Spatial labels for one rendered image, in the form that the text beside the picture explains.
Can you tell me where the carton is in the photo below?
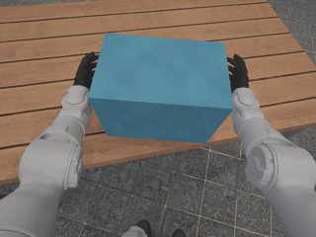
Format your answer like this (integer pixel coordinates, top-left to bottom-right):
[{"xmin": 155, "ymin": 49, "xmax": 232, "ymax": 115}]
[{"xmin": 88, "ymin": 33, "xmax": 234, "ymax": 144}]

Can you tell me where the left robot foot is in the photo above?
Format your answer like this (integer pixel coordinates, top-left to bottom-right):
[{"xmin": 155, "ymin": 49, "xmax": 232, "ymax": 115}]
[{"xmin": 137, "ymin": 219, "xmax": 151, "ymax": 237}]

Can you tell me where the robot left upper arm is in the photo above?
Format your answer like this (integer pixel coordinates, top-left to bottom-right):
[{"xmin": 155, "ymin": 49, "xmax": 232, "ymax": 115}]
[{"xmin": 0, "ymin": 138, "xmax": 83, "ymax": 237}]

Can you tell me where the left robot forearm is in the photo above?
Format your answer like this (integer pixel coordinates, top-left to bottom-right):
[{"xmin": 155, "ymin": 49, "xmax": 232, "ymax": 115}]
[{"xmin": 18, "ymin": 85, "xmax": 92, "ymax": 183}]

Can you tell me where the table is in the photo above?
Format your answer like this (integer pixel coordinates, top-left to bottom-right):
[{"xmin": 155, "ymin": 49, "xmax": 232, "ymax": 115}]
[{"xmin": 0, "ymin": 0, "xmax": 316, "ymax": 199}]

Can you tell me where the robot left shin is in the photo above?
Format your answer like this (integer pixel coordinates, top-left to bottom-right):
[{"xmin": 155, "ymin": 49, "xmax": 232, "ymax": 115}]
[{"xmin": 129, "ymin": 226, "xmax": 144, "ymax": 233}]

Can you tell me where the robot right hand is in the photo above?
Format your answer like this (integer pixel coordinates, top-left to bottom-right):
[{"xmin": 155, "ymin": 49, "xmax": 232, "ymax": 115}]
[{"xmin": 226, "ymin": 53, "xmax": 249, "ymax": 94}]

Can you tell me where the robot left hand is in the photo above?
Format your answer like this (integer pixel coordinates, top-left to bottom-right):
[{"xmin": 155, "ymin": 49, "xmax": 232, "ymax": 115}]
[{"xmin": 73, "ymin": 51, "xmax": 100, "ymax": 90}]

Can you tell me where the right robot forearm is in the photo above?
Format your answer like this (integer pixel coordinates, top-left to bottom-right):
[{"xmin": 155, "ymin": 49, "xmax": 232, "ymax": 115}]
[{"xmin": 230, "ymin": 87, "xmax": 316, "ymax": 164}]

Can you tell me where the robot right upper arm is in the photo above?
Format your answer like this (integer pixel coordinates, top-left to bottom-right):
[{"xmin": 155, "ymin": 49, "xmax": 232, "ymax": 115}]
[{"xmin": 245, "ymin": 143, "xmax": 316, "ymax": 237}]

